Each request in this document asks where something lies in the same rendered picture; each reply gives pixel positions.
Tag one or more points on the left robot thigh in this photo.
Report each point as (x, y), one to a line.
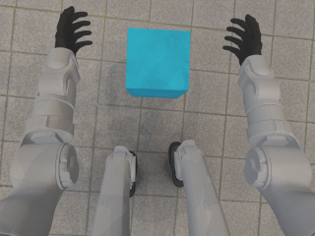
(112, 214)

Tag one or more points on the right robot upper arm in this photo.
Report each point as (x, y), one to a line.
(282, 175)

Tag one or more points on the left robot upper arm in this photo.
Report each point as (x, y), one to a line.
(40, 174)

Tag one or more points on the left robot forearm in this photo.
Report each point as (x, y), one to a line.
(54, 103)

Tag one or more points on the right robot hand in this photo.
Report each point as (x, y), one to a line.
(250, 44)

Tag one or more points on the carton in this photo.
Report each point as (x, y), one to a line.
(157, 62)

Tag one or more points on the robot right foot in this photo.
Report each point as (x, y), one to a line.
(172, 148)

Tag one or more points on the left robot hand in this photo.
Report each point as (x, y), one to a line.
(66, 36)

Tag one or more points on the right robot forearm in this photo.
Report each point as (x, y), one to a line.
(264, 107)

